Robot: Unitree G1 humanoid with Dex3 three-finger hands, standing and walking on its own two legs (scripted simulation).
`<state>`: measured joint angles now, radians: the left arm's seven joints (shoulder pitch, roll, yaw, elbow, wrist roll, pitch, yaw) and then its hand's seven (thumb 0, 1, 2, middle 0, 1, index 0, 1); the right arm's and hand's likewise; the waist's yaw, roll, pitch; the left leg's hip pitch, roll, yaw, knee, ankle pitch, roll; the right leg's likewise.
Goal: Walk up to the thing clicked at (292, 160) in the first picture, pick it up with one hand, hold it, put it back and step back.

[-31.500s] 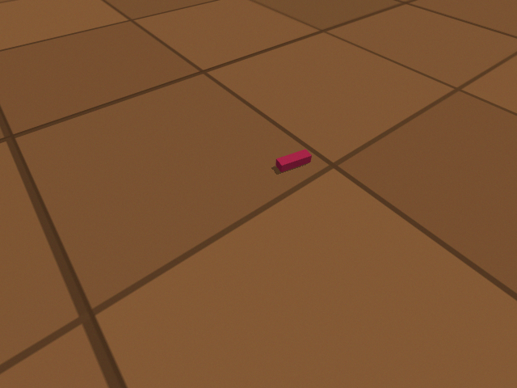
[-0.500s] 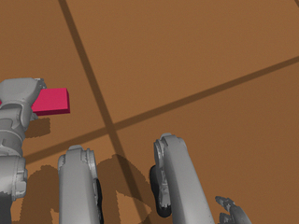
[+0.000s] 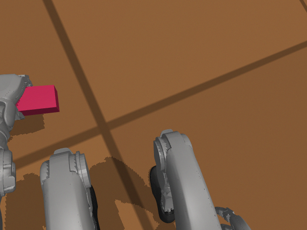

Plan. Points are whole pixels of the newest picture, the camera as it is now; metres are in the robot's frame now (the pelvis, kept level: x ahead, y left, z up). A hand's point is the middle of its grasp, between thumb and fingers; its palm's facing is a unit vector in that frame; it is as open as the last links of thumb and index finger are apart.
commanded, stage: crouch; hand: left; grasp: from above
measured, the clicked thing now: (16, 102) +0.47 +0.29 -0.19
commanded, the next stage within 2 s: lower in 0.08 s
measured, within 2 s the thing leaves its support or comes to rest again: rests again in 1.52 s
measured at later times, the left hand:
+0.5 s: hand (21, 107) +0.46 +0.28 -0.21, palm faces -0.47 -0.06 -0.88, open 9.4 cm
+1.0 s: hand (27, 109) +0.47 +0.28 -0.26, palm faces -0.46 -0.09 -0.88, open 9.4 cm
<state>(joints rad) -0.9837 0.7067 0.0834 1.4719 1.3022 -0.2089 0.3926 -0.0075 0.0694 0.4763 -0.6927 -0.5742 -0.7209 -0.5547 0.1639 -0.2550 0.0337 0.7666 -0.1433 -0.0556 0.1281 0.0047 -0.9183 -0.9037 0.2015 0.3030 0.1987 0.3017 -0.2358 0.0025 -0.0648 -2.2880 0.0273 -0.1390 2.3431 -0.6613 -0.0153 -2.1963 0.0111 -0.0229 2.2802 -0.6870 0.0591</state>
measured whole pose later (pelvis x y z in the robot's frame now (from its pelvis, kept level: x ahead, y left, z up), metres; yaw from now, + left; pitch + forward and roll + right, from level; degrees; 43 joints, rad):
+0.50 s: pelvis +0.00 +0.00 -0.03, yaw -2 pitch +33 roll -9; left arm -0.99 0.79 0.11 1.53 1.32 -0.25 0.44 -0.01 0.07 0.46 -0.73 -0.52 -0.76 -0.50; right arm 0.14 -0.27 0.09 0.75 -0.17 -0.07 0.14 0.00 -0.92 -0.90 0.20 0.30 0.20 0.30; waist -0.27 -0.04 0.00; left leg -2.35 0.02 -0.18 2.44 -0.68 -0.03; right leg -2.24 0.03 -0.05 2.36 -0.69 0.07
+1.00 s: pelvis +0.01 +0.00 -0.05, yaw -5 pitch +30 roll -11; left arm -1.00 0.90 0.18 1.65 1.35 -0.27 0.52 0.00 0.10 0.41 -0.74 -0.48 -0.77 -0.45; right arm 0.12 -0.29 0.17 0.73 -0.25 -0.11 0.17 0.00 -0.91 -0.90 0.20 0.30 0.20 0.30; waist -0.33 -0.07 0.08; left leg -2.38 0.02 -0.24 2.54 -0.69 -0.04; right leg -2.27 0.05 -0.09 2.42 -0.69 0.07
